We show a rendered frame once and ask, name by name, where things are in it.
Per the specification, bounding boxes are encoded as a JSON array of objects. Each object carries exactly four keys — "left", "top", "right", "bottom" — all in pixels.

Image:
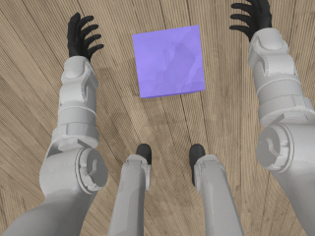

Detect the robot right upper arm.
[{"left": 255, "top": 122, "right": 315, "bottom": 236}]

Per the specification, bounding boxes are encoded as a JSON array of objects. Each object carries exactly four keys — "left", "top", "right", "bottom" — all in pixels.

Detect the left robot hand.
[{"left": 67, "top": 12, "right": 104, "bottom": 63}]

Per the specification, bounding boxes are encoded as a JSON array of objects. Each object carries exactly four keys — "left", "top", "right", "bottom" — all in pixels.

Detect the left robot thigh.
[{"left": 107, "top": 159, "right": 151, "bottom": 236}]

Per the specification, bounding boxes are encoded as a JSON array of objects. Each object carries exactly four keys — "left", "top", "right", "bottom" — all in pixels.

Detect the right robot forearm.
[{"left": 247, "top": 28, "right": 315, "bottom": 128}]

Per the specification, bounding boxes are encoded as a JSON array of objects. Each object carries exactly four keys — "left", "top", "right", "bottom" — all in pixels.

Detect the right robot hand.
[{"left": 229, "top": 0, "right": 273, "bottom": 42}]

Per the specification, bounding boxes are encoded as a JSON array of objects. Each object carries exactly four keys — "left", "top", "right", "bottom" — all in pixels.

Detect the carton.
[{"left": 132, "top": 25, "right": 206, "bottom": 98}]

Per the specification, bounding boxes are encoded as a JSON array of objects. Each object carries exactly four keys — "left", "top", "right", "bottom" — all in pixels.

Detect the robot left upper arm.
[{"left": 1, "top": 147, "right": 108, "bottom": 236}]

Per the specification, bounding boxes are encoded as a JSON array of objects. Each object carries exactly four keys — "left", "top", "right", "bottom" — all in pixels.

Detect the right robot shin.
[{"left": 195, "top": 154, "right": 226, "bottom": 176}]

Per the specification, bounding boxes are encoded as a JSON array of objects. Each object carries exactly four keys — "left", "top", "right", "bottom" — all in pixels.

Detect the left robot forearm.
[{"left": 39, "top": 55, "right": 99, "bottom": 189}]

